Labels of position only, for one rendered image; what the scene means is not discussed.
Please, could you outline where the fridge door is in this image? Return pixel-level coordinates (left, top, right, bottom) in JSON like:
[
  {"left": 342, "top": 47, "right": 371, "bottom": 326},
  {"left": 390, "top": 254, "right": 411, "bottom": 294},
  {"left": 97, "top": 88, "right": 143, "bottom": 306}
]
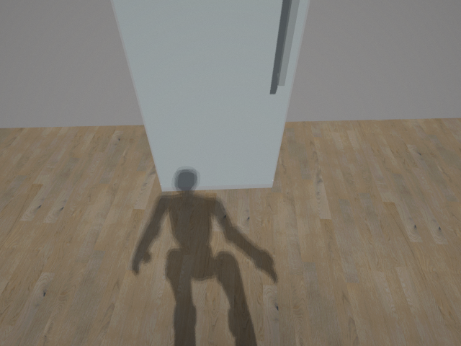
[{"left": 113, "top": 0, "right": 308, "bottom": 187}]

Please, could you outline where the handle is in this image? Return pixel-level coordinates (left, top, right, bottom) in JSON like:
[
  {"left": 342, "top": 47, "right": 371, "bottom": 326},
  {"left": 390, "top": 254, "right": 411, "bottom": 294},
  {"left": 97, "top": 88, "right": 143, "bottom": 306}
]
[{"left": 277, "top": 0, "right": 300, "bottom": 86}]

